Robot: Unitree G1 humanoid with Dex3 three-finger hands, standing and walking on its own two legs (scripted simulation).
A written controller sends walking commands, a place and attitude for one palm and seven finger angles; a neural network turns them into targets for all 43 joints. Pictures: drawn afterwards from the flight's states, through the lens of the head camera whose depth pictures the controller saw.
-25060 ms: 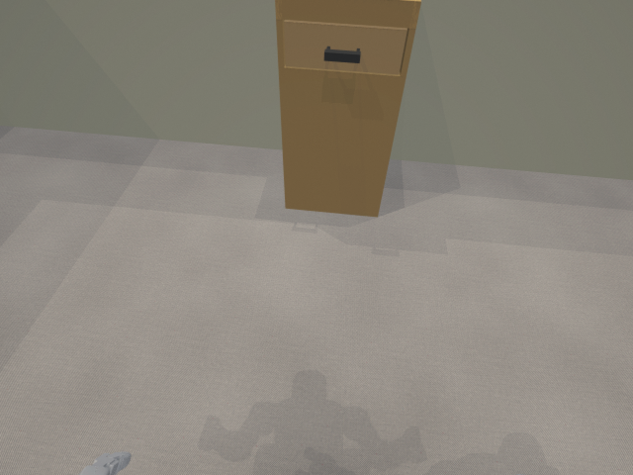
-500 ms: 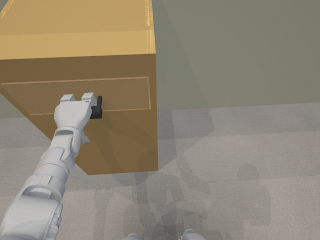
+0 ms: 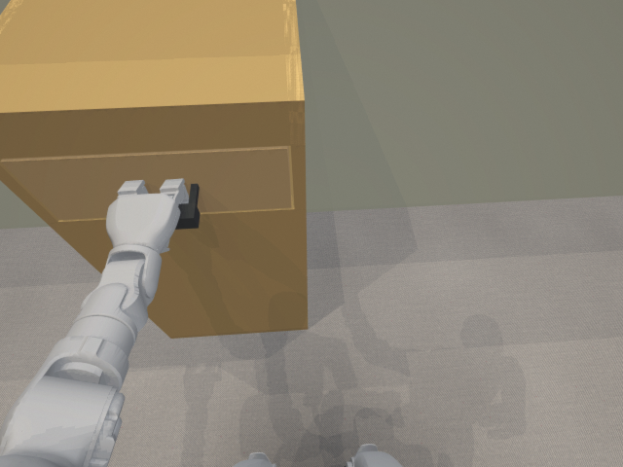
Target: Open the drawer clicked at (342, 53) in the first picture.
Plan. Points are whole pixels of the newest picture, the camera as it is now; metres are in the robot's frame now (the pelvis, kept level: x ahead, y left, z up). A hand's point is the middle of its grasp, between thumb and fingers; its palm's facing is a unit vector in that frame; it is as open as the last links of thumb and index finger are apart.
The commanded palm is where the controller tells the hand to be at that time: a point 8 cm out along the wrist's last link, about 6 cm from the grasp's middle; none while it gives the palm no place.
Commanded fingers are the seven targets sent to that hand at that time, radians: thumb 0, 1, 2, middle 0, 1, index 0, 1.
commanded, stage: pull the drawer open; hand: left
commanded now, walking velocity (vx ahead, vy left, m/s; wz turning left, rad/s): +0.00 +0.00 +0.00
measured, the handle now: (160, 204) +0.47 +0.22 +0.01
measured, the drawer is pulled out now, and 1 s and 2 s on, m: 0.00 0.02 0.22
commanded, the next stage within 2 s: none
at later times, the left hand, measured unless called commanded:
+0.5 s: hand (157, 253) +0.40 +0.22 -0.01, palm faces -0.02 -0.06 -1.00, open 5.8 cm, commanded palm +0.39 +0.23 +0.04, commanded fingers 0.00 0.90 0.90 -0.40 -1.35 -0.40 -1.35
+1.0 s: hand (157, 254) +0.40 +0.22 -0.01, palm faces -0.05 -0.04 -1.00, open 5.8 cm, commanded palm +0.36 +0.23 +0.04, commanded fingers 0.00 0.90 0.90 -0.40 -1.35 -0.40 -1.35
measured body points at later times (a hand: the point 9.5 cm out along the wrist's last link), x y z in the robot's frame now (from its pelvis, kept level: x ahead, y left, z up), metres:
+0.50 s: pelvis +0.03 +0.01 +0.01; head +0.11 +0.00 +0.45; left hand +0.40 +0.22 +0.04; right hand +0.12 -0.26 -0.12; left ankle -0.02 +0.10 -0.69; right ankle +0.01 -0.11 -0.69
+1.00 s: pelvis +0.01 +0.00 +0.00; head +0.09 -0.02 +0.45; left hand +0.40 +0.22 +0.04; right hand +0.09 -0.27 -0.13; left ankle -0.02 +0.10 -0.69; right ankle +0.01 -0.11 -0.70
